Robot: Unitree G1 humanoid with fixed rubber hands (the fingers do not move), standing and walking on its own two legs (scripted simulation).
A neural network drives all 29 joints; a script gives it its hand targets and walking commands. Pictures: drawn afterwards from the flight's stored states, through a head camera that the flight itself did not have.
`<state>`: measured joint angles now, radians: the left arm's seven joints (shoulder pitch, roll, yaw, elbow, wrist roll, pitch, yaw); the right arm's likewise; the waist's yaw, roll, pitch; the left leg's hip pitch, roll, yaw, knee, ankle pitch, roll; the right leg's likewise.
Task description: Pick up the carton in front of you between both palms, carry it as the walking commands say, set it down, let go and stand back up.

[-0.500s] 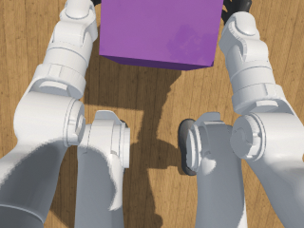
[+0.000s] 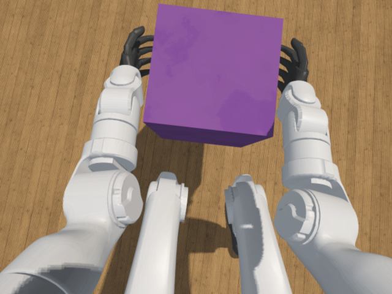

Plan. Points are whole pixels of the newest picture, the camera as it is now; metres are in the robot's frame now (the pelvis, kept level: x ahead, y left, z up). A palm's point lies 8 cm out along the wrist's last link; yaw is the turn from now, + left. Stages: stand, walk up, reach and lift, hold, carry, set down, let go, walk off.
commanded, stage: reach and lift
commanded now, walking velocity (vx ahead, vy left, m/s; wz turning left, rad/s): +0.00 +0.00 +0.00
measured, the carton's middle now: (209, 92) +0.49 +0.01 -0.13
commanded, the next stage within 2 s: none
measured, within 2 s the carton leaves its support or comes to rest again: neither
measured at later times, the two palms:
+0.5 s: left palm (99, 49) +0.46 +0.16 +0.09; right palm (350, 60) +0.45 -0.14 +0.10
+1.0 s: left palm out of the picture +0.41 +0.15 +0.24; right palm out of the picture +0.42 -0.15 +0.25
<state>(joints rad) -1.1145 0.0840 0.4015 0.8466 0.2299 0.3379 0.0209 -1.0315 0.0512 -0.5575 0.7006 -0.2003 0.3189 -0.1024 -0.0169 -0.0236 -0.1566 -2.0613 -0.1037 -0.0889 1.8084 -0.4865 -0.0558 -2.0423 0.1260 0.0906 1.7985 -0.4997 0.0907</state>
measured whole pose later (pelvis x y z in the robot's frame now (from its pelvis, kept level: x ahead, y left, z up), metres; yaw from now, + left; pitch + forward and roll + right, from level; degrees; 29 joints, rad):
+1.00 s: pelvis +0.10 +0.00 +0.26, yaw +1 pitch +14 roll +0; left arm -0.33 -0.11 0.28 0.55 0.19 0.36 0.03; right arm -0.33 0.16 -0.32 0.53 -0.19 0.34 -0.06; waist -0.01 -0.01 -0.17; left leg -0.67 -0.07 -0.14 0.76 -0.33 -0.02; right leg -0.66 0.07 0.14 0.77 -0.35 0.02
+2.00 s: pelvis +0.11 +0.00 +0.30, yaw +1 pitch -4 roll +0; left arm -0.27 -0.15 0.24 0.32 0.28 0.67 0.00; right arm -0.29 0.16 -0.26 0.33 -0.29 0.65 0.00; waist 0.00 0.00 -0.01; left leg -0.11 -0.04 -0.13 0.38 -0.20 -0.01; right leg -0.11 0.04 0.15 0.39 -0.21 0.01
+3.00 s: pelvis +0.10 +0.00 +0.30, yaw +1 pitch -7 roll +0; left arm -0.29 -0.16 0.24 0.25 0.29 0.76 -0.01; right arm -0.31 0.16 -0.27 0.27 -0.30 0.74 0.01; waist 0.00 0.00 0.01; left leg -0.05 -0.04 -0.13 0.36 -0.19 -0.01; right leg -0.05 0.04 0.14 0.36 -0.20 0.01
